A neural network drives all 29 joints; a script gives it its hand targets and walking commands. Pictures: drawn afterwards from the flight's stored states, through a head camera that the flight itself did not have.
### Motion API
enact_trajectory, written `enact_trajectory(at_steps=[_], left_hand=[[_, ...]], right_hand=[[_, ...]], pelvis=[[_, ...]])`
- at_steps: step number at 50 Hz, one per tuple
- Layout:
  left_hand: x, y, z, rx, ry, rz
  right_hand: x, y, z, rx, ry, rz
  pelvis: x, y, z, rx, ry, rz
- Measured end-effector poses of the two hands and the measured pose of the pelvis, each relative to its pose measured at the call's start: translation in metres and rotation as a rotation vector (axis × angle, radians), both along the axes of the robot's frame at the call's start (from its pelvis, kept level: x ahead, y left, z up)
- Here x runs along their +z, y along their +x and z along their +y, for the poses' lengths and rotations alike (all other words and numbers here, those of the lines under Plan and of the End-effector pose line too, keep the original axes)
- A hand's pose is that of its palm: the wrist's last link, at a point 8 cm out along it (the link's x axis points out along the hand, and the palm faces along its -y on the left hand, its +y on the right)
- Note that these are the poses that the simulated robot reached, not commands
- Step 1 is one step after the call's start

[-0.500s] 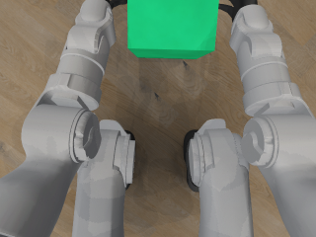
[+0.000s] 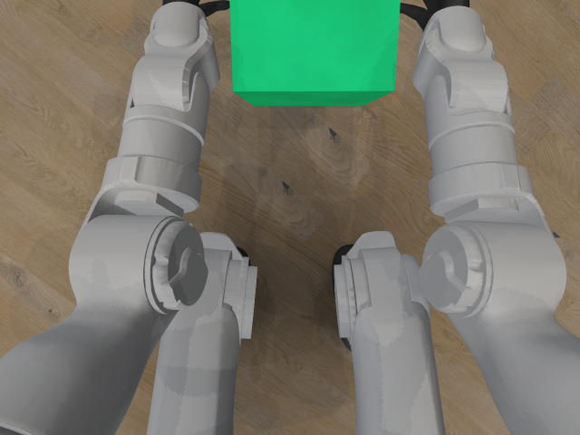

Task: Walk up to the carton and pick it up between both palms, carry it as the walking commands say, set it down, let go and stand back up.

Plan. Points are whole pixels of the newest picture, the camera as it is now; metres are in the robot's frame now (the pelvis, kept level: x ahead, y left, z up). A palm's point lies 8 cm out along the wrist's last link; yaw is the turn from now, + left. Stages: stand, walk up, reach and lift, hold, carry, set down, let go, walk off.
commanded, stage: reach and lift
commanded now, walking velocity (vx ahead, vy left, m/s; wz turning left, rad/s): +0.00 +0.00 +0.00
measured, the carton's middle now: (311, 25) +0.57 -0.03 -0.22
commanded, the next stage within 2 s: none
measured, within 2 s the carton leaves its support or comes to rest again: neither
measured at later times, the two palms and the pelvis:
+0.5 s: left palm out of the picture +0.53 +0.10 -0.06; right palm (464, 9) +0.53 -0.14 -0.06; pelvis +0.00 +0.00 +0.04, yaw +0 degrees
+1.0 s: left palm out of the picture +0.51 +0.10 +0.02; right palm out of the picture +0.50 -0.14 +0.01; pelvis +0.00 +0.00 +0.09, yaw +0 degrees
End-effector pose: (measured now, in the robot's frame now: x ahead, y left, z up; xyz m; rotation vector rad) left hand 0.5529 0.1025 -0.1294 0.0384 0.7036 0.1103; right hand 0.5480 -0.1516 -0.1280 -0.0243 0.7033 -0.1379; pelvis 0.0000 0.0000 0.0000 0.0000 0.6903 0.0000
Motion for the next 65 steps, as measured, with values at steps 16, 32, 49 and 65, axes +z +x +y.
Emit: enact_trajectory(at_steps=[16,32,49,65], left_hand=[[0.037,-0.008,-0.004,0.062,0.045,-0.006],[0.096,-0.028,0.000,0.056,0.035,-0.018],[0.144,-0.041,-0.002,0.049,0.027,-0.018],[0.191,-0.056,-0.001,0.085,0.050,-0.028]], right_hand=[[0.033,-0.011,0.007,-0.060,-0.047,0.001],[0.092,-0.030,0.009,-0.055,-0.029,-0.006],[0.141,-0.043,0.007,-0.068,-0.028,-0.005],[0.185,-0.058,0.011,-0.093,-0.030,-0.014]], pelvis=[[0.025,0.005,0.000,-0.003,0.008,0.063],[0.056,-0.002,0.000,-0.004,0.002,0.052],[0.091,-0.003,-0.001,-0.009,0.007,0.034],[0.122,0.002,-0.004,-0.007,0.009,0.002]])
